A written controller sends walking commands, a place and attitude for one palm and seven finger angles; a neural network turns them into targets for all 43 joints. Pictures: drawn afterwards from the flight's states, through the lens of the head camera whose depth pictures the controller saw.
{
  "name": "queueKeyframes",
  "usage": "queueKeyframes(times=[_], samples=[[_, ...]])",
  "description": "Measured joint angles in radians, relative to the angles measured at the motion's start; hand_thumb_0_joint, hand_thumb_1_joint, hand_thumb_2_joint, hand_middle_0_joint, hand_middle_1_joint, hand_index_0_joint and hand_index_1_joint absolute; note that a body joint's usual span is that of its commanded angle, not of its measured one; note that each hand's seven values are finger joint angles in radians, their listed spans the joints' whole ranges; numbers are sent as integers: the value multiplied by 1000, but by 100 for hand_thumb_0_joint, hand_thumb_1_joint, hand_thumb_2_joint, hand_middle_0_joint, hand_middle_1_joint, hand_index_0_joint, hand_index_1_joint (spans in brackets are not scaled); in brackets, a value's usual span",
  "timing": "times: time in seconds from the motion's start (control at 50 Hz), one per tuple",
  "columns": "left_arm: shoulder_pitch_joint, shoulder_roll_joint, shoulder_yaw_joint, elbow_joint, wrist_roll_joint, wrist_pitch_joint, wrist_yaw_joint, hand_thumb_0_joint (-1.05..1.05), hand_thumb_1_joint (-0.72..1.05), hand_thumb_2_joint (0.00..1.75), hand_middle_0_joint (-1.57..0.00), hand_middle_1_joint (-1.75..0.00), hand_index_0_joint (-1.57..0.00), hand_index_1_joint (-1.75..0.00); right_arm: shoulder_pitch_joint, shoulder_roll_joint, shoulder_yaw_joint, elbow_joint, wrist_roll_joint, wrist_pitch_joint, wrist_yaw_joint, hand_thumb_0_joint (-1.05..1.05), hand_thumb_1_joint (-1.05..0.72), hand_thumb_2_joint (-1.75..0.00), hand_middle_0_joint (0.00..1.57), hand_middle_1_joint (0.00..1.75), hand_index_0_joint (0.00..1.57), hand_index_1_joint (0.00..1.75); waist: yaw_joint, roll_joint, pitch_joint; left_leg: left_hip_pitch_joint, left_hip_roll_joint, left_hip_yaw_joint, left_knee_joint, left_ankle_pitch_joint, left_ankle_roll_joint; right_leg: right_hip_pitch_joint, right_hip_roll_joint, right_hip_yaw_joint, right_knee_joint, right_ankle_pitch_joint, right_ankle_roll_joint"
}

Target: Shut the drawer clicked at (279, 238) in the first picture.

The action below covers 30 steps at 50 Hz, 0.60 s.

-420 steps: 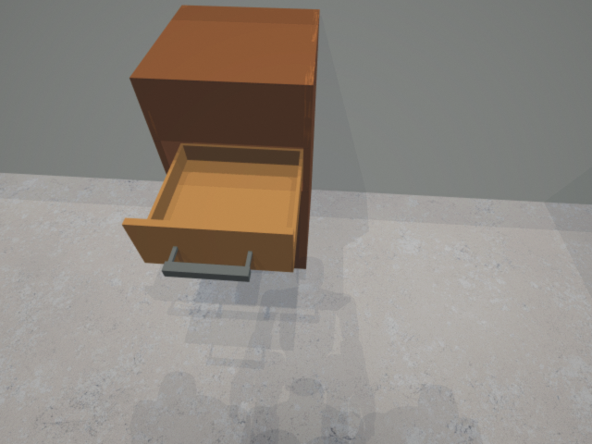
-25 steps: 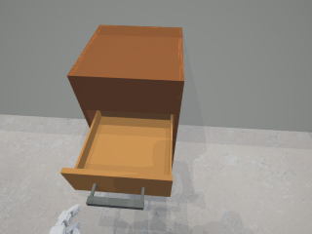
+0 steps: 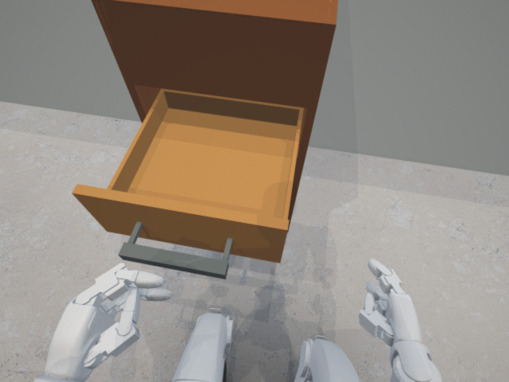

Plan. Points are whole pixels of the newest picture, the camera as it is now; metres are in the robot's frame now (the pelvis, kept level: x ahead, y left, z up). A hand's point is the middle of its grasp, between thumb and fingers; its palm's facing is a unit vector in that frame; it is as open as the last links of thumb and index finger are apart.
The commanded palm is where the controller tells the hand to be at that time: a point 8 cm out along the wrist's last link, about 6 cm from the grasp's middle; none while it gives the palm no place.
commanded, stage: raise the hand and make a fist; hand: left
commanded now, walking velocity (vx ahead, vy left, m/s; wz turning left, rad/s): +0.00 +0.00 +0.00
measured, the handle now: (178, 248) +0.34 +0.19 -0.09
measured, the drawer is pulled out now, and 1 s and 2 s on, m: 0.30 0.30 0.30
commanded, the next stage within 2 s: bring the fist close to the handle in 1.24 s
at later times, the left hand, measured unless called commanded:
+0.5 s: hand (140, 342) +0.17 +0.17 +0.03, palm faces -0.07 -1.00 +0.03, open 3.1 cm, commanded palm +0.13 +0.22 +0.03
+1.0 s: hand (149, 344) +0.17 +0.16 +0.02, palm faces -0.06 -1.00 +0.05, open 3.3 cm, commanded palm +0.12 +0.21 +0.02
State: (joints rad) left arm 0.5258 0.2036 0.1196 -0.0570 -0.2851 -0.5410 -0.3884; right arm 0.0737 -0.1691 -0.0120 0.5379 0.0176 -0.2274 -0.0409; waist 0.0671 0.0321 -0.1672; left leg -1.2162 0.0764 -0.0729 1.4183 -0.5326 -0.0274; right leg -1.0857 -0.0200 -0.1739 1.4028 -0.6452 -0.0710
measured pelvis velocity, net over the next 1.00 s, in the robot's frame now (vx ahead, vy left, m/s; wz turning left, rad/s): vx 0.01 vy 0.05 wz -0.02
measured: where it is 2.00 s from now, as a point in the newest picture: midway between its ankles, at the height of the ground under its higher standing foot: outside the picture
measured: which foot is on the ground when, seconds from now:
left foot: down 0.00-1.00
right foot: down 0.00-1.00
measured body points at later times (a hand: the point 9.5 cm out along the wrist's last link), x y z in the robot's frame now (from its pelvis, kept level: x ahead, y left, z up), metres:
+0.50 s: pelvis +0.00 +0.04 -0.02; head +0.09 +0.06 +0.42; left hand +0.16 +0.23 +0.03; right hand +0.22 -0.21 -0.07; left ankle +0.07 +0.14 -0.59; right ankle +0.02 -0.09 -0.59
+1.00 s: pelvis +0.01 +0.05 -0.03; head +0.11 +0.07 +0.41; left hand +0.16 +0.22 +0.02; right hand +0.24 -0.16 -0.09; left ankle +0.07 +0.14 -0.59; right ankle +0.02 -0.09 -0.59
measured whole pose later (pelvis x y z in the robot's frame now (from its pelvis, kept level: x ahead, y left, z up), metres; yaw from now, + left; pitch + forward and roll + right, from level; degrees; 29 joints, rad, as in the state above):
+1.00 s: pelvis +0.01 +0.05 -0.03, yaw -1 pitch +24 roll -5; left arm 0.75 0.14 -0.11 -0.29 -0.10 -0.47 -0.14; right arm 0.13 -0.18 -0.04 0.41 -0.01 -0.09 0.02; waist 0.03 0.02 -0.23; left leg -1.38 0.04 -0.02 1.54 -0.58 0.04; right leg -1.25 -0.06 -0.11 1.50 -0.68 0.01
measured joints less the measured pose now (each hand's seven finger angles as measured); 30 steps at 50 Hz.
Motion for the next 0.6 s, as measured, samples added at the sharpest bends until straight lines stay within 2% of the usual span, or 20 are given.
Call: queueKeyframes(times=[0.06, 0.12, 0.18, 0.26, 0.34, 0.42, 0.5, 0.6], samples=[[-41, -4, -1, 15, -2, 75, -21, 1, 90, 90, -75, -89, -75, -90, 32, 18, 2, 34, 6, 11, -4, 1, -91, -90, 21, 30, 21, 30, -22, 8, 1, -14, 2, 9, 2, 3, -1, -20, 0, 10, 5, 5, 4], [-34, -11, 7, 13, 1, 124, 2, 2, 90, 90, -81, -95, -81, -96, 72, 25, -18, 55, 9, 29, -5, 1, -91, -90, 21, 30, 21, 30, -47, 6, -3, -12, 4, 26, -6, 3, 0, -27, 0, 26, 2, 9, 12], [10, -21, 12, -7, 8, 117, 45, 2, 90, 90, -87, -102, -87, -103, 106, 15, -48, 66, 9, 40, -3, 1, -91, -90, 21, 30, 21, 30, -64, 2, -9, -7, 5, 41, -13, 2, 7, -28, 0, 41, -5, 13, 20], [84, -31, -4, -36, 20, 55, 84, 2, 90, 90, -95, -111, -95, -111, 128, -16, -80, 67, 7, 38, 1, 1, -91, -90, 20, 30, 21, 30, -74, 1, -20, -13, 3, 55, -13, -1, 20, -36, -4, 54, -7, 17, 32], [140, -42, -43, -52, 37, -1, 103, 1, 90, 90, -103, -119, -103, -120, 119, -44, -94, 42, 3, 31, 6, 1, -91, -90, 20, 30, 20, 30, -76, -3, -29, -40, -3, 63, 9, -7, 34, -61, -11, 63, 11, 14, 44], [157, -49, -92, -79, 70, -20, 133, 1, 90, 90, -111, -128, -111, -129, 93, -56, -90, -3, -4, 27, 11, 1, -91, -90, 20, 30, 20, 29, -69, -10, -34, -79, -10, 64, 46, -17, 47, -94, -20, 65, 44, 4, 54], [156, -55, -136, -131, 105, -7, 170, 2, 90, 90, -119, -137, -119, -137, 58, -46, -73, -51, -11, 41, 25, 1, -91, -90, 20, 30, 20, 29, -59, -16, -38, -111, -18, 62, 78, -25, 56, -119, -28, 64, 71, -4, 62], [158, -63, -179, -184, 142, 46, 199, 2, 90, 90, -128, -147, -129, -148, 27, -14, -38, -101, -16, 78, 41, 1, -91, -90, 20, 30, 20, 30, -46, -16, -46, -127, -24, 61, 91, -29, 65, -127, -34, 62, 77, -7, 71]])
